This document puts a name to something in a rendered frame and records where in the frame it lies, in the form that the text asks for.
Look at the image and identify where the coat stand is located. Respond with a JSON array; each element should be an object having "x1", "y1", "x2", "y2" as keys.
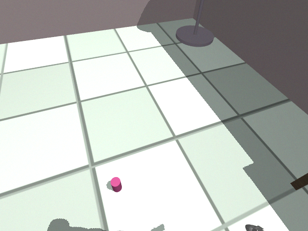
[{"x1": 176, "y1": 0, "x2": 214, "y2": 47}]

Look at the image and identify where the can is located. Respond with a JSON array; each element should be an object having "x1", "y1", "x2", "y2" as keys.
[{"x1": 111, "y1": 177, "x2": 122, "y2": 192}]

